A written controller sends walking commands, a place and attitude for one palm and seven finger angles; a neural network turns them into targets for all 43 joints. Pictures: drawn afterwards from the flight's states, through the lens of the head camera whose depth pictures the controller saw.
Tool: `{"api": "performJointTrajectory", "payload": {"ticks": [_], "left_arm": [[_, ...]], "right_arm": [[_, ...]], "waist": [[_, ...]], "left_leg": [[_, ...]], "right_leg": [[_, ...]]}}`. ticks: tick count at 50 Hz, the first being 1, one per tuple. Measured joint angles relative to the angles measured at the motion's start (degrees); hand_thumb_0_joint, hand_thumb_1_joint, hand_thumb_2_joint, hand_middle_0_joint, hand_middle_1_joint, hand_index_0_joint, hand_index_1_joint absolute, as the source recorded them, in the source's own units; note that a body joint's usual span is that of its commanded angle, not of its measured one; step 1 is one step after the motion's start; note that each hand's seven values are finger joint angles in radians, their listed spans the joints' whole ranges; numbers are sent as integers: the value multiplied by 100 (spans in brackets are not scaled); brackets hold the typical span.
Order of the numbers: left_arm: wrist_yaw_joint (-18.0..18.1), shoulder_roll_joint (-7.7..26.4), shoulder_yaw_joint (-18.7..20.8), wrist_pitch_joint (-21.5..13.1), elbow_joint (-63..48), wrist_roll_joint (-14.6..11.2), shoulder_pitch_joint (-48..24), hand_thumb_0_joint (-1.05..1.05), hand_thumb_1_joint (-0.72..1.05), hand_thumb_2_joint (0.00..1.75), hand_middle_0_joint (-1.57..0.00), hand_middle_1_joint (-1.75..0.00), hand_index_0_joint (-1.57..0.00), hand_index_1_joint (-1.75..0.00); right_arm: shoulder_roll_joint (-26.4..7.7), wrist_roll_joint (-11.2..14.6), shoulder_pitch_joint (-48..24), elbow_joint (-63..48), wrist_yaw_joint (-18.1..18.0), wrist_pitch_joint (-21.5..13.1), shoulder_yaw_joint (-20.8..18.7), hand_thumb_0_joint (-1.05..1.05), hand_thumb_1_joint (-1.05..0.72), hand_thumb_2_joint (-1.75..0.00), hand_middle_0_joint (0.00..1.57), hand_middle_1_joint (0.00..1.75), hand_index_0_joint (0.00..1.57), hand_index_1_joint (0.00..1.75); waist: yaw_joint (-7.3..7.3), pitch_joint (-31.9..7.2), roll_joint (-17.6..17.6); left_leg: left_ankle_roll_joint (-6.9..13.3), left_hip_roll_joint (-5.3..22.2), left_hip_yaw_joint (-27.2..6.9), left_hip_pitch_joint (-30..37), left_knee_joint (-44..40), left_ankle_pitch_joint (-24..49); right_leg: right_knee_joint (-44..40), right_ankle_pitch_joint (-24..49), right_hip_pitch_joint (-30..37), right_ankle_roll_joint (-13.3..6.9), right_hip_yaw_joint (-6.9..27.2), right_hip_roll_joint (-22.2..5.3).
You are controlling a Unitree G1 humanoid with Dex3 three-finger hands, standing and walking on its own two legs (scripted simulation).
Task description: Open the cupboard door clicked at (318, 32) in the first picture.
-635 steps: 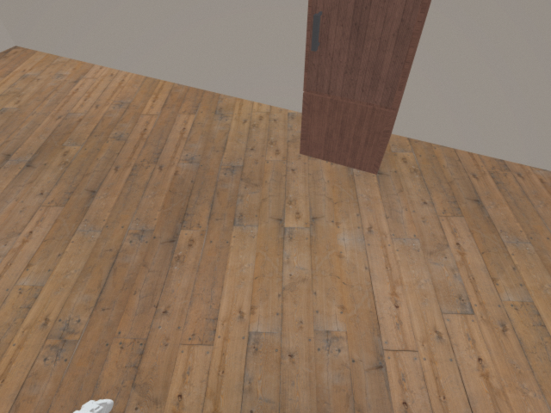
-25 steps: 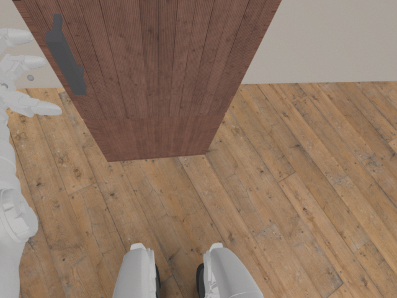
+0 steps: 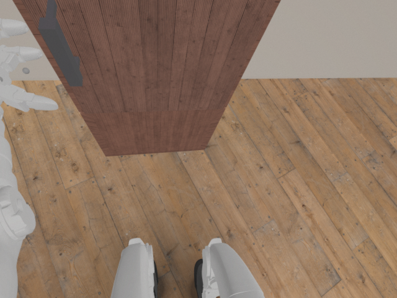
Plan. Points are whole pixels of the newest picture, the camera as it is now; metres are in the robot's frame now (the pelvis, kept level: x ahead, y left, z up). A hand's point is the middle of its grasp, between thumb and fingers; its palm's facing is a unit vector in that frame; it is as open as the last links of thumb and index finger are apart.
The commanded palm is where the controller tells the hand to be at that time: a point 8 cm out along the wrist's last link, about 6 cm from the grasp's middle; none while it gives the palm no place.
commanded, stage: slide the fingers in behind the handle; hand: left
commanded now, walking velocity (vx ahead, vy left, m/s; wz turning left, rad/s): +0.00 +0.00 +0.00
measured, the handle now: (65, 47) +0.56 +0.21 +0.06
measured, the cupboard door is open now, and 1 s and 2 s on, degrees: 0 0 0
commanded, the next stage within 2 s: close the thumb around the handle in 1.34 s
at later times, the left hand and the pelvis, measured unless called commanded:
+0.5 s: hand (50, 69) +0.51 +0.23 +0.06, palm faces +0.09 -1.00 -0.01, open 13.9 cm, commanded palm +0.50 +0.25 +0.06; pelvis +0.00 +0.00 +0.01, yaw +1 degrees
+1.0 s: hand (72, 70) +0.52 +0.20 +0.05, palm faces +0.08 -1.00 -0.02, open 13.9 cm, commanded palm +0.50 +0.23 +0.06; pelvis +0.00 -0.01 +0.01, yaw +1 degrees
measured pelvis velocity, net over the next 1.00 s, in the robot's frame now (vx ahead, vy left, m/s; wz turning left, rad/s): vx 0.00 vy -0.01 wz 0.02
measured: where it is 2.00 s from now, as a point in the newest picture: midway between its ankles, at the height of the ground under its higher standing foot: (177, 297)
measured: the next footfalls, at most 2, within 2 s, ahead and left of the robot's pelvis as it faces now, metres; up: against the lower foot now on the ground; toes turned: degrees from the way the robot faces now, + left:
none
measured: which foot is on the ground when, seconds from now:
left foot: down 0.00-1.00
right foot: down 0.00-1.00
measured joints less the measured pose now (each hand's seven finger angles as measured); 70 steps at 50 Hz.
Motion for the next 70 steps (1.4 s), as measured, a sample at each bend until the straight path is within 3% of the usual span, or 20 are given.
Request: {"api": "performJointTrajectory", "payload": {"ticks": [12,20,32,46,56,70], "left_arm": [[348,-333,-13,-34,-183,43,220,-1,-50,30,-30,-120,-30,-120],[509,-598,-279,-154,-140,21,194,-1,-50,30,-30,-120,-30,-120],[866,-885,-416,-306,-90,124,171,-1,-50,30,-30,-120,-30,-121],[1030,-947,-646,-342,-3,57,30,-1,-50,30,-30,-120,-31,-123],[1226,-1066,-531,-403,8,182,107,-1,-50,30,-30,-120,-31,-124],[1062,-1022,-424,-391,-6,126,221,-1,-50,30,-30,-120,-31,-120]], "right_arm": [[74,-19,40,-80,84,19,-9,0,-90,-90,20,30,20,30],[119,-36,66,27,107,15,-44,0,-90,-90,20,30,20,30],[116,-83,42,35,150,51,-98,0,-90,-90,20,30,20,30],[110,-94,59,115,167,36,-135,0,-90,-90,20,30,20,30],[124,-116,32,76,194,24,-126,0,-90,-90,20,30,20,30],[121,-69,46,-10,190,53,-106,0,-90,-90,20,30,20,30]], "waist": [[6,-34,38],[77,-63,61],[56,-88,49],[85,-63,45],[43,-95,57],[41,-105,81]], "left_leg": [[19,10,102,203,-138,9],[8,-35,87,279,-183,17],[-27,-41,96,336,-219,27],[-90,-56,18,261,-175,41],[-106,-33,46,317,-196,30],[-99,-5,112,413,-222,11]], "right_leg": [[-101,29,145,24,104,6],[-123,7,229,19,87,-32],[-102,-14,254,-17,98,-36],[-22,-52,190,-82,25,-42],[-19,-58,215,-96,58,-20],[-25,-58,270,-86,129,4]]}}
